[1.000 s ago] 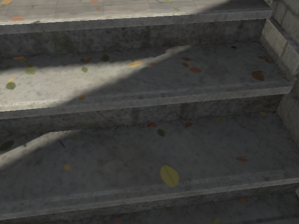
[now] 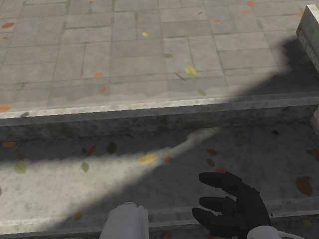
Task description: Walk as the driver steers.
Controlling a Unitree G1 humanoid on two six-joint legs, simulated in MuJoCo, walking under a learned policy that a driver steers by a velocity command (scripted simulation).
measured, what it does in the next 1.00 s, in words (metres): climbs, turning left: left foot 0.17 m higher, then right foot 0.17 m higher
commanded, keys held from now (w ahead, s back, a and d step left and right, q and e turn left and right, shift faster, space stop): w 0.36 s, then w+q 0.64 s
